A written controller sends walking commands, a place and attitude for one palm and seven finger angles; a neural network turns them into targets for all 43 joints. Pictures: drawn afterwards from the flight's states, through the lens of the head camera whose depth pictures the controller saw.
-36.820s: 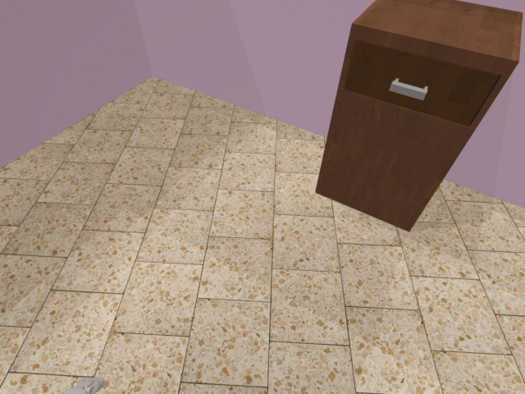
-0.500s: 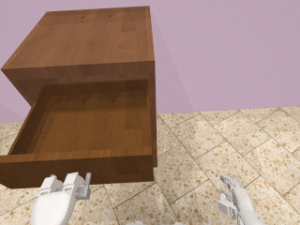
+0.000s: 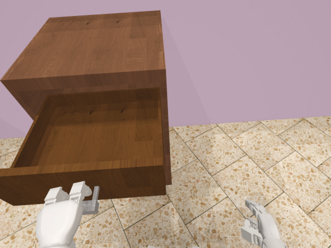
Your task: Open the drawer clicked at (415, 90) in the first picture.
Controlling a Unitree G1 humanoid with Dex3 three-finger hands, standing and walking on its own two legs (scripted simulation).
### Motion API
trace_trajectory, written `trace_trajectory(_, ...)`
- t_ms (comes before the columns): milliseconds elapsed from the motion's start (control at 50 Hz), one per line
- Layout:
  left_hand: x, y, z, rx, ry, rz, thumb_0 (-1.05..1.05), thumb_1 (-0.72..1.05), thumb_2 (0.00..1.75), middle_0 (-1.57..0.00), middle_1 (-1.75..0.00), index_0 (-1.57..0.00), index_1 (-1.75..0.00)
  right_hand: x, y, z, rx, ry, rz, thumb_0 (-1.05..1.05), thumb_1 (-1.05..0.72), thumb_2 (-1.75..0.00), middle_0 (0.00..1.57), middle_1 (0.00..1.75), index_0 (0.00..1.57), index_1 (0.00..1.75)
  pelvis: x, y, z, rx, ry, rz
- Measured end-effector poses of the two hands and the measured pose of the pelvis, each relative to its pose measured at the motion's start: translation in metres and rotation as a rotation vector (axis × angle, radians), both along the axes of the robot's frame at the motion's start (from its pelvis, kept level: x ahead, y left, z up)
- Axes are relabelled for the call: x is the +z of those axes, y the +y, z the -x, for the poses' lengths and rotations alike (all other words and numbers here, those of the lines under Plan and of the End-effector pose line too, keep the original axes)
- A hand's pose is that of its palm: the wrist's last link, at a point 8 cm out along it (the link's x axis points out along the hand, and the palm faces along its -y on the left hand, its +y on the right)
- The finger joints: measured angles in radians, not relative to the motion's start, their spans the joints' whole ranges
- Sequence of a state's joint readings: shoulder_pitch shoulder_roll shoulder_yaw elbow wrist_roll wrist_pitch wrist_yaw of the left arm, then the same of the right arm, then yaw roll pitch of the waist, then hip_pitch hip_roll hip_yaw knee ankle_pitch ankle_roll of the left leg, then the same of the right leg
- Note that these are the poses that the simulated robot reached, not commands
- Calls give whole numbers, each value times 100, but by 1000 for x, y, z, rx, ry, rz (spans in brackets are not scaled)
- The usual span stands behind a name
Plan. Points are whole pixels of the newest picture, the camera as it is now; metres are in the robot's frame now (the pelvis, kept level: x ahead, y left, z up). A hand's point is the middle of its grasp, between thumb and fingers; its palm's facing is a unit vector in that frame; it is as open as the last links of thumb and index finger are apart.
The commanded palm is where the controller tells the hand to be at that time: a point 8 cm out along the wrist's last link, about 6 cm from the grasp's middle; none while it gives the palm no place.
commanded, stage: lift the hand off the handle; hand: left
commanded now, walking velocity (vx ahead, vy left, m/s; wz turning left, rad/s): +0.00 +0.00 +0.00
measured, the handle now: (75, 199) +0.23 +0.25 -0.02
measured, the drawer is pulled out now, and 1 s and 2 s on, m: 0.29 0.29 0.29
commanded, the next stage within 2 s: none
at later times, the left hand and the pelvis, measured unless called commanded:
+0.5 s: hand (63, 216) +0.18 +0.25 +0.01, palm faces +0.01 -0.10 -0.99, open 13.5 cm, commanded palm +0.16 +0.25 +0.08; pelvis +0.02 +0.01 +0.02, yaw +0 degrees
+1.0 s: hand (60, 210) +0.19 +0.25 +0.04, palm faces +0.01 -0.14 -0.99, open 13.4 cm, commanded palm +0.16 +0.24 +0.12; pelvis +0.03 +0.02 +0.02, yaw +0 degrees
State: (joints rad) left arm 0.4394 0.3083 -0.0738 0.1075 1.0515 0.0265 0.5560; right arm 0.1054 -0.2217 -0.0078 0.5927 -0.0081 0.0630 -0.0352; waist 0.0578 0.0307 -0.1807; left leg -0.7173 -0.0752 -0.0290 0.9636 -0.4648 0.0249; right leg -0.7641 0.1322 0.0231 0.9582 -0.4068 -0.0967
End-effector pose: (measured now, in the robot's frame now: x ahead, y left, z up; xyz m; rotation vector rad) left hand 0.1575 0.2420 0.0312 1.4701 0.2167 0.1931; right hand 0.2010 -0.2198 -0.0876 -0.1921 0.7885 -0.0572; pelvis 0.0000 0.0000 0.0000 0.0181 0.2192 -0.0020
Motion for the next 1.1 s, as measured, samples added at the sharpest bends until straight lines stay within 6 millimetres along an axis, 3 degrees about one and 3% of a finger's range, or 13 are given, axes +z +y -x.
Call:
trace_trajectory(200,11,2,-2,-5,-2,4,0,-49,30,-37,-121,-33,-121,8,-4,-9,-2,-15,14,1,-90,-90,20,30,20,30,5,3,-5,1,-11,3)
trace_trajectory(620,40,12,-4,11,2,28,0,-49,30,-33,-120,-38,-122,30,22,-35,61,-61,-24,1,-90,-90,20,30,20,30,19,13,-21,3,-51,16)
trace_trajectory(1100,71,10,-8,-32,-30,55,0,-49,30,-33,-120,-41,-123,37,44,-38,101,-67,-61,1,-90,-90,20,30,20,30,25,25,-29,-2,-85,29)
